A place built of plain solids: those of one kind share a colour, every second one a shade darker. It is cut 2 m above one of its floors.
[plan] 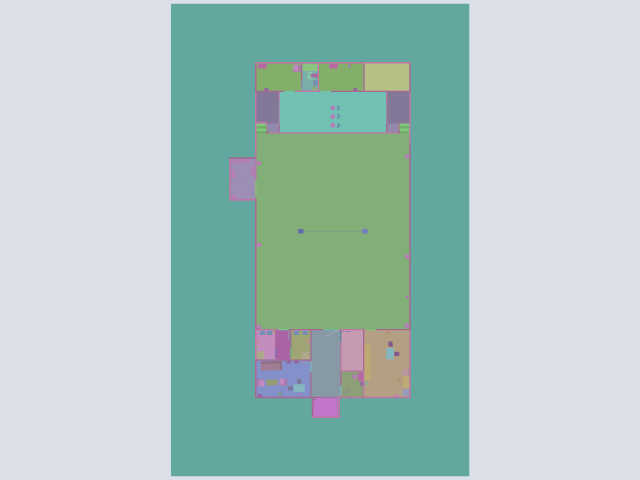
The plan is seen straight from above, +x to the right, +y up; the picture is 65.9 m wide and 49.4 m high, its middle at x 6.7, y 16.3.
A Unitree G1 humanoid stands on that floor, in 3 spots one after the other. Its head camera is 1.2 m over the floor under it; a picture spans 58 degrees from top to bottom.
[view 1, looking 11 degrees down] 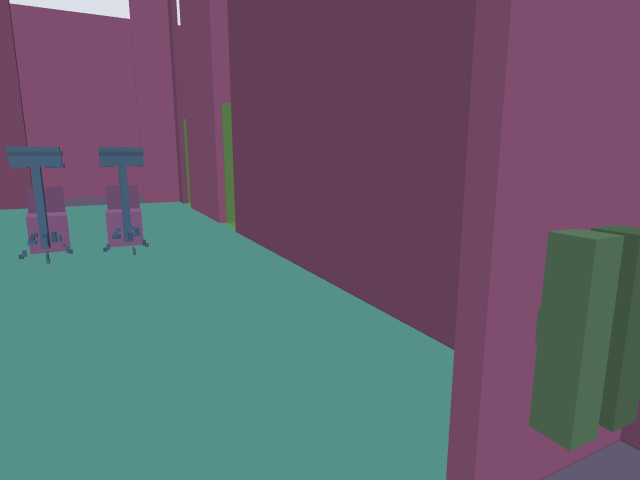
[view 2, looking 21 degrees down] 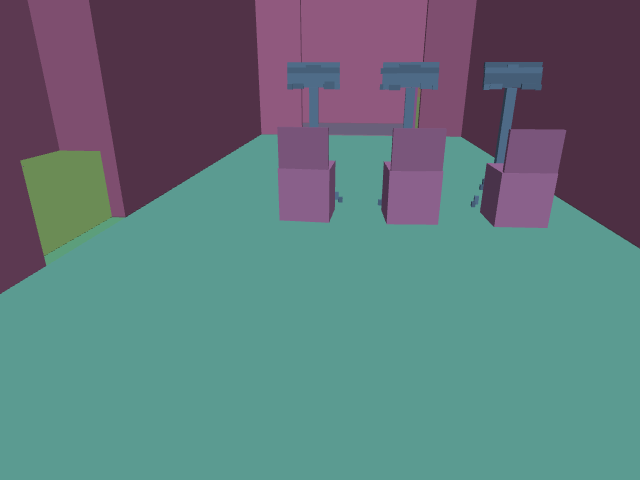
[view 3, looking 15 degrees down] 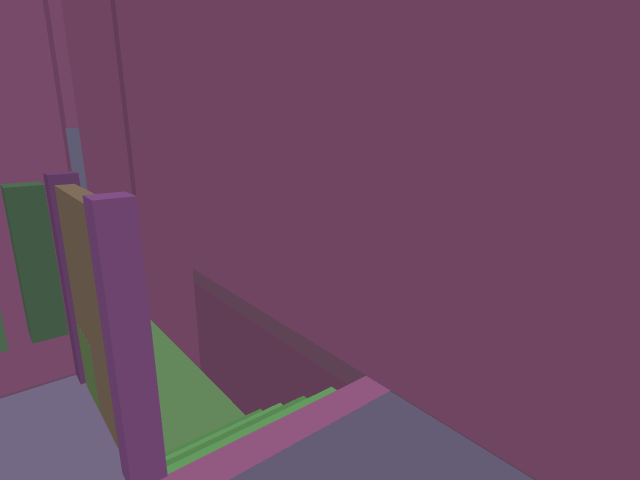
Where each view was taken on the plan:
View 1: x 14.53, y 29.62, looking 153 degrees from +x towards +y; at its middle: wall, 4.28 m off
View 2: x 4.28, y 29.48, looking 5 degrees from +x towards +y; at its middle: upper_floor_stage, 3.35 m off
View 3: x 1.52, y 29.62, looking -129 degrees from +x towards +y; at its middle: wall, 2.25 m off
